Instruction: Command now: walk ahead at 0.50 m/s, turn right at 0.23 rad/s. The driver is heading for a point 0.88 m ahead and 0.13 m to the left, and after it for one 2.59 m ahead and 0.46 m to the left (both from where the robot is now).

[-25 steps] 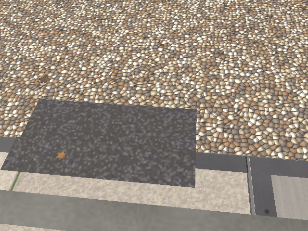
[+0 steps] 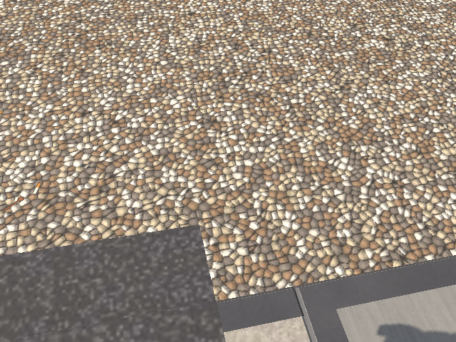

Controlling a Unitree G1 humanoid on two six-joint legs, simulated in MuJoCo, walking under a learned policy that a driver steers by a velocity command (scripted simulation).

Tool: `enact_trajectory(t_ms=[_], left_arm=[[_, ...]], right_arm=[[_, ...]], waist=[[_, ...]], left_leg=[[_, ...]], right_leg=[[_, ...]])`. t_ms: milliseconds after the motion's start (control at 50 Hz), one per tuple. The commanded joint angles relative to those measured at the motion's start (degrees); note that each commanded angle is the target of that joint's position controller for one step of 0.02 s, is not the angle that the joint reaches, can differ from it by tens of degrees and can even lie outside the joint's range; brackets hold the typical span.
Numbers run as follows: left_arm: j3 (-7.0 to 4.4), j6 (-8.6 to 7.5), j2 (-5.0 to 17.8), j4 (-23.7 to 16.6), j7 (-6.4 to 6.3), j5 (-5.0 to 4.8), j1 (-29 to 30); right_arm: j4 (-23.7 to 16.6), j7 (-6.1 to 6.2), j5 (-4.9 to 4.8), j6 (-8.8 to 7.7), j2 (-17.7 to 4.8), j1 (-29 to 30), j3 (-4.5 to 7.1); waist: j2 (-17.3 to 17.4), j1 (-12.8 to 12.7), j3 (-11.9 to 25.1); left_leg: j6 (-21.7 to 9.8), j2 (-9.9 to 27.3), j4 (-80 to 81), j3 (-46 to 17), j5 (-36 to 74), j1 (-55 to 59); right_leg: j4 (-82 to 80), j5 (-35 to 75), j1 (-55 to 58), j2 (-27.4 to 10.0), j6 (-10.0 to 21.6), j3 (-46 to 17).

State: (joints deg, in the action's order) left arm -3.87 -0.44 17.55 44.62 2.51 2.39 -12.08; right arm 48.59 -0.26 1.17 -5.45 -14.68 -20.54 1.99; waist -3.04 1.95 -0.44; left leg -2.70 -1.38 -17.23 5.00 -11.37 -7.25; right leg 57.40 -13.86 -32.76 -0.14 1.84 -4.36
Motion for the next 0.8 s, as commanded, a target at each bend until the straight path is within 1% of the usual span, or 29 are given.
enact_trajectory(t_ms=[20, 80, 120, 160, 180, 200, 220, 240, 260, 280, 300, 320, 340, 360, 380, 420, 440, 500, 540, 580, 640, 660, 680, 700, 720, 740, 760, 780, 800], left_arm=[[0.68, -0.5, 0.5, -4.3, 0.58, 0.05, 3.1], [1.9, -0.99, -0.7, -6.1, 1.0, -0.21, 9.4], [2.16, -1.22, -0.3, -6.9, 0.84, -0.37, 11.9], [2.1, -1.54, 0.5, -7.5, 0.32, -0.36, 12.8], [1.96, -1.81, 0.8, -7.2, -0.05, -0.25, 11.5], [1.6, -2.24, 1.3, -5.8, -0.51, 0.0, 7.0], [0.83, -3.01, 2.8, -2.7, -1.16, 0.67, -1.6], [-0.47, -3.55, 7.0, -0.7, -2.08, 1.92, -11.9], [-1.88, -3.21, 13.1, -0.5, -2.74, 1.83, -14.4], [-1.59, -2.59, 10.2, -0.7, -2.83, -0.31, -12.8], [-0.41, -2.67, 6.4, -0.8, -2.77, -0.66, -7.6], [0.39, -3.13, 3.2, -0.8, -2.48, -0.79, -4.5], [0.85, -3.64, 1.4, -0.6, -2.51, -0.88, -3.2], [1.13, -4.04, 0.3, -0.1, -2.68, -1.07, -2.6], [1.12, -4.59, 0.2, 0.4, -2.73, -1.03, -3.1], [0.69, -5.52, 1.1, 1.5, -2.83, -1.47, -4.5], [0.51, -5.74, 1.3, 2.0, -2.92, -1.54, -5.2], [0.49, -5.73, 0.8, 3.6, -3.1, -1.36, -7.6], [0.51, -5.71, 0.8, 4.2, -3.11, -1.33, -8.0], [0.26, -5.7, 2.0, 5.0, -3.31, -1.38, -9.2], [-0.16, -5.18, 3.5, 6.7, -3.68, -1.32, -11.8], [-0.27, -4.85, 3.9, 7.1, -3.84, -1.28, -12.1], [-0.36, -4.54, 4.5, 7.3, -4.03, -1.25, -11.9], [-0.6, -4.28, 5.4, 7.5, -4.3, -1.08, -11.4], [-0.86, -3.76, 6.4, 7.5, -4.45, -0.95, -10.9], [-1.04, -3.12, 7.1, 7.4, -4.45, -0.92, -10.8], [-0.97, -2.76, 7.1, 6.6, -4.31, -0.92, -10.1], [0.3, -3.08, 1.8, 3.0, -3.38, -2.19, -13.2], [-0.17, -3.75, 3.4, 0.5, -2.71, -1.58, -9.0]], right_arm=[[-1.9, -0.26, -0.34, -0.9, -6.1, 0.3, 1.25], [-0.1, -0.4, -0.46, -0.51, -6.9, -2.1, 1.43], [1.3, -0.39, -0.39, -0.15, -7.7, -4.6, 1.64], [2.6, -0.26, -0.34, 0.41, -8.4, -6.1, 1.79], [3.1, -0.16, -0.31, 0.73, -8.9, -6.2, 1.86], [3.5, -0.05, -0.49, 1.01, -9.4, -5.9, 1.92], [3.7, -0.05, -0.88, 1.19, -8.8, -5.9, 1.67], [1.7, -0.16, -1.26, 0.98, -6.5, -4.7, 0.89], [-0.3, -0.31, -2.24, 1.05, 0.5, -10.1, -0.61], [1.1, 0.54, -0.79, 1.88, -7.1, -6.8, 1.52], [0.3, 0.26, -0.89, 1.89, -6.8, -3.6, 1.9], [0.5, 0.0, -1.12, 1.94, -5.2, -2.6, 1.66], [1.2, -0.23, -0.64, 2.55, -4.6, -2.5, 1.83], [1.9, -0.65, 0.09, 3.39, -3.8, -3.8, 1.82], [2.0, -1.05, 0.29, 4.02, -3.0, -3.8, 1.86], [0.9, -1.75, 0.33, 4.77, -2.0, -1.1, 2.01], [0.2, -2.03, 0.42, 4.95, -1.7, 0.9, 2.02], [-2.0, -2.63, 0.45, 5.08, -1.1, 6.8, 1.82], [-3.6, -3.07, 0.44, 4.87, -0.4, 11.1, 1.27], [-5.5, -3.69, 0.56, 4.7, -0.1, 16.0, 0.76], [-7.4, -4.12, 0.82, 4.75, -1.0, 19.6, 0.69], [-7.7, -4.08, 0.94, 4.77, -1.4, 19.8, 0.81], [-7.8, -3.93, 1.02, 4.77, -1.9, 19.3, 1.0], [-7.4, -3.74, 1.16, 4.81, -2.7, 17.2, 1.35], [-6.5, -3.36, 1.19, 4.73, -3.6, 13.6, 1.86], [-4.8, -2.88, 1.3, 4.34, -4.9, 7.9, 2.61], [-1.8, -2.07, 1.94, 3.87, -7.3, -1.5, 3.88], [-1.7, -1.1, 2.43, 4.06, -14.7, -5.6, 6.05], [-3.1, -0.89, 0.11, 4.61, -16.2, -3.8, 6.24]], waist=[[8.1, -1.3, -2.0], [8.5, 0.1, -2.6], [8.8, 0.9, -2.9], [8.8, 0.8, -3.4], [8.8, -0.2, -3.0], [8.0, -2.5, -1.0], [5.4, -6.2, 3.7], [0.1, -10.4, 11.2], [-12.9, -8.1, 17.8], [-3.4, -9.0, 14.3], [-1.7, -6.3, 6.0], [-1.5, -4.7, 2.2], [-2.4, -3.4, 0.1], [-3.4, -2.0, -0.8], [-3.0, -1.6, -0.8], [-1.7, -0.8, -1.8], [-1.4, -0.9, -2.2], [-1.2, -1.5, -3.9], [-1.1, -2.1, -4.8], [-0.9, -3.2, -5.6], [-0.6, -4.1, -6.1], [-0.6, -3.8, -5.8], [-1.0, -3.3, -5.0], [-2.0, -2.0, -3.5], [-2.5, -0.3, -1.1], [-2.1, 2.0, 2.4], [1.1, 6.3, 7.5], [13.5, 5.3, 14.8], [13.6, 4.3, 18.4]], left_leg=[[-7.4, 13.6, 9.2, -9.2, 14.5, 1.9], [-6.8, 12.8, 8.9, -6.1, 17.4, 1.1], [-6.6, 13.8, 7.8, -6.1, 19.1, 2.8], [-6.5, 15.1, 5.6, -7.3, 23.2, 5.1], [-6.3, 15.3, 2.8, -7.6, 28.2, 5.9], [-5.7, 14.5, -2.8, -7.0, 35.2, 5.9], [-4.5, 11.8, -13.1, -4.8, 36.3, 2.7], [-3.2, 8.8, -28.5, -3.0, 20.7, -7.6], [-1.0, -0.4, -47.3, -0.4, -18.3, -26.7], [-1.9, 1.0, -52.6, -7.6, -17.9, -30.2], [-2.4, 3.5, -51.9, -8.9, -12.7, -30.9], [-2.2, 5.1, -49.2, -8.3, -9.1, -29.0], [-1.7, 6.0, -47.4, -8.0, -7.4, -27.1], [-1.1, 6.4, -46.6, -7.8, -6.2, -25.0], [-0.8, 6.2, -46.8, -7.5, -5.1, -24.1], [-0.3, 6.4, -46.4, -7.1, -2.0, -26.9], [-0.1, 6.8, -45.7, -7.0, 0.0, -28.8], [0.5, 7.2, -40.4, -6.2, 5.8, -33.0], [0.4, 6.7, -33.0, -4.3, 10.1, -31.5], [-0.3, 6.0, -26.0, -1.7, 12.7, -29.3], [-2.3, 4.7, -20.4, 1.1, 10.0, -27.4], [-3.2, 3.9, -19.3, 1.8, 7.9, -26.7], [-4.3, 2.6, -18.1, 2.7, 5.6, -24.8], [-5.7, 1.1, -18.3, 3.4, 3.9, -21.6], [-7.1, -1.1, -18.0, 4.0, -0.1, -17.6], [-8.8, -3.2, -16.2, 3.9, -2.7, -11.1], [-11.2, -2.9, -11.9, 0.6, -2.5, 2.0], [-19.0, 13.8, -10.9, -24.6, -7.0, 22.8], [-23.3, 21.4, -0.7, -48.4, -3.6, 26.8]], right_leg=[[-7.1, 5.8, -4.8, -1.5, -1.1, 1.0], [-16.9, 9.2, -0.1, -2.0, -0.8, 5.6], [-20.6, 8.3, 2.2, -1.8, 0.3, 7.5], [-23.3, 5.4, 4.4, -1.3, 1.7, 8.2], [-25.0, 3.5, 7.1, -0.3, 2.5, 8.6], [-28.1, 3.2, 13.4, 1.3, 3.3, 8.9], [-31.4, 5.1, 25.4, 1.8, 4.6, 8.4], [-33.1, -1.3, 40.2, -9.4, 7.2, -3.2], [-38.4, -3.6, 53.9, -26.4, 13.0, -27.8], [-40.9, -6.1, 47.1, -25.2, 12.8, -29.2], [-42.3, -4.1, 39.8, -22.0, 11.1, -20.0], [-44.7, 0.7, 33.8, -19.2, 9.3, -13.5], [-46.2, 3.9, 30.2, -16.8, 7.5, -8.5], [-47.3, 6.3, 27.3, -15.2, 6.4, -4.7], [-48.0, 9.3, 26.2, -14.8, 6.3, -2.6], [-49.1, 14.1, 26.5, -14.7, 6.6, 1.2], [-49.6, 15.2, 26.9, -14.7, 6.7, 2.9], [-50.0, 18.5, 28.2, -14.1, 6.9, 7.7], [-49.8, 20.0, 27.7, -13.0, 6.4, 11.3], [-49.9, 22.0, 28.3, -13.3, 6.1, 13.6], [-47.8, 27.5, 33.3, -14.7, 5.4, 15.9], [-45.8, 32.1, 35.4, -15.2, 5.1, 16.7], [-43.1, 39.4, 37.2, -15.2, 4.8, 17.7], [-39.1, 48.3, 38.5, -15.6, 4.3, 18.5], [-32.6, 55.1, 39.4, -15.6, 4.1, 19.1], [-22.8, 55.6, 38.4, -15.4, 4.0, 19.4], [-8.0, 46.4, 31.2, -14.1, 2.6, 20.1], [14.7, 12.8, 7.6, -7.6, -0.8, 20.2], [25.6, -18.3, -5.2, 2.2, -2.4, 9.0]])
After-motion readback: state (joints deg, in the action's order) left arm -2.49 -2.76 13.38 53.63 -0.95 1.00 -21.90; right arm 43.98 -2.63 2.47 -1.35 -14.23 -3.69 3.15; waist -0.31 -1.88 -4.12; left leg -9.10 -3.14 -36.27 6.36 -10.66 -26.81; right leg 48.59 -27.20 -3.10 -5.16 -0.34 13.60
